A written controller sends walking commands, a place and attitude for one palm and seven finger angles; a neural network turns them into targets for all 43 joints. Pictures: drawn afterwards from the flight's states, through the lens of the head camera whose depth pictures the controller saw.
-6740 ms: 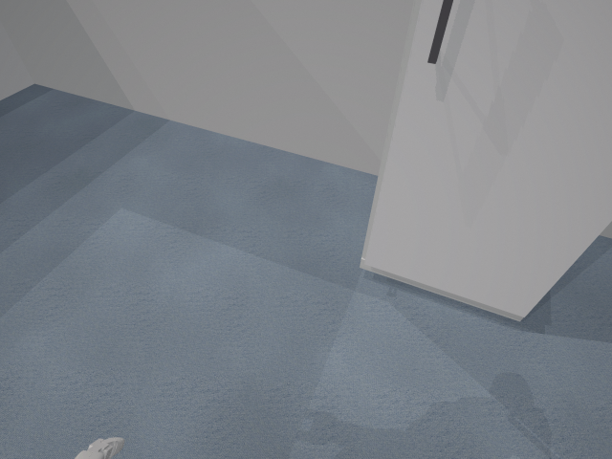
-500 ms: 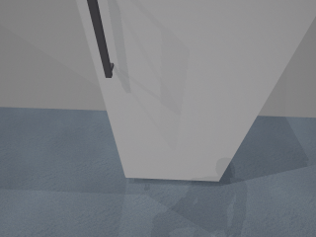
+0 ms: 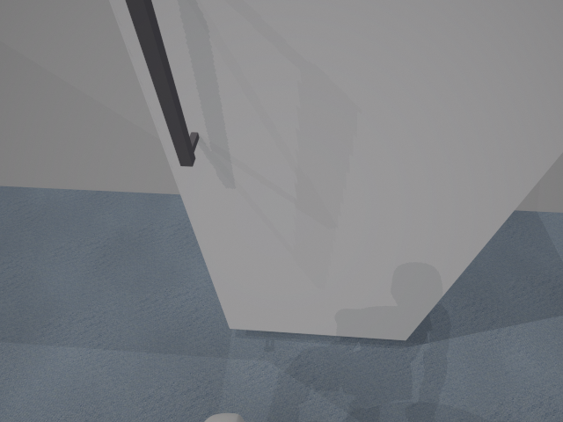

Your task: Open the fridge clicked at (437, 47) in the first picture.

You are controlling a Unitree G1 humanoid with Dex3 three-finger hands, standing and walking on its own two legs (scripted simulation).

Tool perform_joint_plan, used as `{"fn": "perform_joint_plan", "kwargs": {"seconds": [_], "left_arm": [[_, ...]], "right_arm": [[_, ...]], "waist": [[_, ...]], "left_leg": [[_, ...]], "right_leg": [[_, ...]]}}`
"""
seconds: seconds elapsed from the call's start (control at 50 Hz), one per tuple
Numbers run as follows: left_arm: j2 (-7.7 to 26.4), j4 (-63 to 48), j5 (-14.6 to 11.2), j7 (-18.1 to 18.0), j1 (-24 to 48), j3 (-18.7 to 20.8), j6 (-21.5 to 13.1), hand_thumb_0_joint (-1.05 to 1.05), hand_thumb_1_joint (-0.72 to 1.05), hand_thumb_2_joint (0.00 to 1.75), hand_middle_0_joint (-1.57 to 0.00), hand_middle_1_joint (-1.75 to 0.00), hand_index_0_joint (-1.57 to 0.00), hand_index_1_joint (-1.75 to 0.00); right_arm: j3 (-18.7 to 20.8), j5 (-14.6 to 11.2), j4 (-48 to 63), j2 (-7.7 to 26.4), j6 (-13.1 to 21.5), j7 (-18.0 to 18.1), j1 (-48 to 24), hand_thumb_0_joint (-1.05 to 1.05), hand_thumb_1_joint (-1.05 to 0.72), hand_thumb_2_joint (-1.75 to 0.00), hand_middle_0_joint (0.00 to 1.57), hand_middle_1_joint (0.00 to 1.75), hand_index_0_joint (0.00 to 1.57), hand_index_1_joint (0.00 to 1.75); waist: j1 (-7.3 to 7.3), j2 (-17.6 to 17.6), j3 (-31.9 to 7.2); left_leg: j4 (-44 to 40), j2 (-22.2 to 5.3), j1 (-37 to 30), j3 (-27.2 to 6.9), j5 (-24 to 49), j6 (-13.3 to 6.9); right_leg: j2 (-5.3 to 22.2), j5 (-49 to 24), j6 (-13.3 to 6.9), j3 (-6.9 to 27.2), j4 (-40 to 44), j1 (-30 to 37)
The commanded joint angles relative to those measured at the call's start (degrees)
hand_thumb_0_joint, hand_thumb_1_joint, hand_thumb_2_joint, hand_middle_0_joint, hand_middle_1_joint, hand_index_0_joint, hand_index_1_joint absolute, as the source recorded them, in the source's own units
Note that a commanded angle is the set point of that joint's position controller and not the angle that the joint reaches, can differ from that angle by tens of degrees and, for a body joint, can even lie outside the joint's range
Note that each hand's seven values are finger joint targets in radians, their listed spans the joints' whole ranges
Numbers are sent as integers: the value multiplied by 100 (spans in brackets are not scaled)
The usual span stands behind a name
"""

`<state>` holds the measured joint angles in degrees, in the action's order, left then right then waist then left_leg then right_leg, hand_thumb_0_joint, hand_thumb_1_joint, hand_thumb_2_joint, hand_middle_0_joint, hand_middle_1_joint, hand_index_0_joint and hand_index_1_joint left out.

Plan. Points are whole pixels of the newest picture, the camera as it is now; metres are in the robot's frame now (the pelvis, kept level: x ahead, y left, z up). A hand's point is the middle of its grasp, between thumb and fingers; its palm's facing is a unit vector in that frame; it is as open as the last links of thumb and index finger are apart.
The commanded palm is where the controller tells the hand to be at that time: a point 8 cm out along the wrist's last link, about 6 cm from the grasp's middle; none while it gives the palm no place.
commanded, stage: come to a stop and stand still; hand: left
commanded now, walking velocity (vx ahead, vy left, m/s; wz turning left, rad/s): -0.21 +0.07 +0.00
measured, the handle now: (165, 61) +0.44 +0.17 +0.28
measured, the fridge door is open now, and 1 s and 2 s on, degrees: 0 0 0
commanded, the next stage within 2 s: look again from close up in 1.80 s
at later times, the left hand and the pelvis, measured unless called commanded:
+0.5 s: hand out of the picture +0.02 +0.17 -0.16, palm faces +0.03 -0.96 -0.29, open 7.4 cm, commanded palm none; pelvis -0.01 -0.02 +0.00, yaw -1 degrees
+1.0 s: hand out of the picture -0.06 +0.13 -0.17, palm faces +0.03 -0.99 -0.16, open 7.4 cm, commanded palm none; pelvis -0.06 -0.03 +0.01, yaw -2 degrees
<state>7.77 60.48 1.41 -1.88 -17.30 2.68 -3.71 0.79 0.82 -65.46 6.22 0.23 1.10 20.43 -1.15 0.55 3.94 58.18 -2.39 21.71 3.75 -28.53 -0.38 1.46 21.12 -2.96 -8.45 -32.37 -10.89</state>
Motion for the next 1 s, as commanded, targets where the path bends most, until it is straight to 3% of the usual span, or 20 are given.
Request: {"fn": "perform_joint_plan", "kwargs": {"seconds": [0.0, 0.04, 0.08, 0.12, 0.14, 0.18, 0.24, 0.32, 0.36, 0.4, 0.42, 0.5, 0.6, 0.64, 0.68, 0.72, 0.74, 0.82, 0.92, 0.98], "left_arm": [[558, -53, 27, -80, -361, -13, 126, 0, 90, 90, -20, -30, -20, -30], [618, -84, -6, -86, -365, 5, 189, 0, 90, 90, -20, -30, -20, -30], [619, -112, -42, -96, -462, 24, 291, 0, 90, 90, -20, -30, -20, -30], [341, -177, -81, -130, -730, 3, 393, 0, 90, 90, -20, -30, -20, -30], [278, -215, -52, -144, -728, -21, 412, 0, 90, 90, -20, -30, -20, -30], [291, -203, -71, -135, -527, -9, 491, 0, 90, 90, -20, -30, -20, -30], [280, -244, -36, -74, -448, 10, 506, 0, 90, 90, -20, -30, -20, -30], [188, -294, -16, -18, -520, 24, 524, 0, 90, 90, -20, -30, -20, -30], [307, -293, 34, -22, -716, 26, 432, 0, 90, 90, -20, -30, -20, -30], [987, -444, 80, -50, -401, 88, 379, 0, 90, 90, -20, -30, -20, -30], [1054, -540, 70, -33, -269, 38, 374, 0, 90, 90, -20, -30, -20, -30], [738, -543, 39, -42, -6, -29, 279, 0, 90, 90, -20, -30, -20, -30], [860, -362, 8, -37, -372, -28, 232, 0, 90, 90, -20, -30, -20, -30], [786, -296, -37, -37, -213, -40, 230, 0, 90, 90, -20, -30, -20, -30], [616, -250, -89, -19, -199, -87, 244, 0, 90, 90, -20, -30, -20, -30], [563, -147, -79, -21, -182, -90, 231, 0, 90, 90, -20, -30, -20, -30], [629, -52, -77, -16, -136, -80, 250, 0, 90, 90, -20, -30, -20, -30], [644, 154, -84, 32, -114, -143, 276, 0, 90, 90, -20, -30, -20, -30], [586, 240, -77, 38, -204, -159, 309, 0, 90, 90, -20, -30, -20, -30], [566, 221, -75, 27, -264, -146, 298, 0, 90, 90, -20, -30, -20, -30]], "right_arm": [[9, -71, 367, -90, 53, 0, 71, 0, -90, -90, 20, 30, 20, 30], [24, -80, 357, -59, 47, 28, 68, 0, -90, -90, 20, 30, 20, 30], [90, -38, 331, 297, 53, 67, 203, 0, -90, -90, 20, 30, 20, 30], [200, -3, 522, 921, 62, 126, 177, 0, -90, -90, 20, 30, 20, 30], [226, 6, 590, 1003, 56, 134, 134, 0, -90, -90, 20, 30, 20, 30], [191, 21, 650, 956, 48, 206, -251, 0, -90, -90, 20, 30, 20, 30], [269, 64, 875, 1029, 2, 212, -620, 0, -90, -90, 20, 30, 20, 30], [406, 63, 1017, 1213, -83, 160, -772, 0, -90, -90, 20, 30, 20, 30], [393, 24, 1091, 1047, -98, 118, -847, 0, -90, -90, 20, 30, 20, 30], [315, -19, 1286, 512, -194, 21, -1032, 0, -90, -90, 20, 30, 20, 30], [317, -10, 1309, 541, -227, -5, -1164, 0, -90, -90, 20, 30, 20, 30], [259, -16, 1007, 437, -226, -13, -1035, 0, -90, -90, 20, 30, 20, 30], [149, -53, 863, 382, -107, 22, -929, 0, -90, -90, 20, 30, 20, 30], [112, -52, 676, 341, -45, 60, -575, 0, -90, -90, 20, 30, 20, 30], [84, -20, 563, 578, 41, 115, -483, 0, -90, -90, 20, 30, 20, 30], [44, 9, 478, 629, 45, 153, -476, 0, -90, -90, 20, 30, 20, 30], [28, -7, 398, 565, 69, 153, -502, 0, -90, -90, 20, 30, 20, 30], [-38, -3, 347, 549, 34, 133, -435, 0, -90, -90, 20, 30, 20, 30], [-78, 27, 236, 515, -11, 104, -71, 0, -90, -90, 20, 30, 20, 30], [-80, 36, 203, 464, -12, 92, 172, 0, -90, -90, 20, 30, 20, 30]], "waist": [[156, -911, 107], [181, -708, -3], [214, -390, -186], [113, 858, -581], [138, 931, -473], [97, 1493, -348], [64, 966, -525], [27, 785, -972], [-85, 157, -928], [-14, -1711, -319], [-80, -1398, -324], [97, -1030, -102], [-27, -814, -316], [119, -603, -329], [62, 118, -423], [11, 219, -446], [-3, 739, -479], [-4, 298, -29], [30, -167, 495], [58, -247, 385]], "left_leg": [[-1521, 25, -279, 169, 952, 118], [-2411, 145, -732, 272, 1814, 168], [-3037, -129, -1422, 94, 3407, 80], [-3141, -1412, -1603, -1024, 6226, -655], [-3335, -1670, -1372, -1162, 6644, -946], [-3687, -1750, -1102, -1414, 6434, -1199], [-3490, -1628, -1314, -1168, 5931, -1211], [-3426, -1379, -1131, -841, 4525, -971], [-2925, -957, -779, -589, 3277, -568], [-2026, 115, 222, 68, 472, 67], [-1396, 146, 55, -189, -32, 83], [-682, 118, 138, -265, 383, 115], [-2322, 132, -390, -126, 674, 175], [-3407, 58, -1124, -189, 1511, 133], [-3619, -414, -1532, -594, 2717, -59], [-3478, -539, -1396, -532, 2800, -90], [-3587, -490, -1321, -554, 2867, -83], [-3984, -386, -863, -557, 1563, -22], [-4071, -224, -738, -490, 1053, -45], [-4004, -179, -741, -437, 1050, -50]], "right_leg": [[1138, -4516, -610, 608, 949, -279], [930, -4130, -421, 524, 573, -240], [790, -3164, -163, 584, 74, -457], [275, -584, 252, 331, -480, -595], [101, 644, 263, 351, -1023, -454], [118, 1513, 271, 629, -1849, -691], [141, 1224, 257, 682, -1684, -890], [21, 398, 296, 454, -860, -423], [148, -790, 321, 641, 649, 68], [1642, -2052, -224, 2221, 1420, -237], [1875, -1983, -651, 2212, 1511, -638], [1230, -3274, -656, 1584, 1195, -429], [1100, -3518, -637, 1546, 990, 216], [934, -2886, -379, 1473, 930, -24], [579, -2347, 17, 1279, 945, -156], [505, -2170, 198, 1249, 1144, 28], [556, -2206, 202, 1181, 1106, 249], [516, -898, 94, 1236, 1578, 257], [508, 288, 86, 1324, 1957, -252], [521, 472, 88, 1347, 2009, -281]]}}
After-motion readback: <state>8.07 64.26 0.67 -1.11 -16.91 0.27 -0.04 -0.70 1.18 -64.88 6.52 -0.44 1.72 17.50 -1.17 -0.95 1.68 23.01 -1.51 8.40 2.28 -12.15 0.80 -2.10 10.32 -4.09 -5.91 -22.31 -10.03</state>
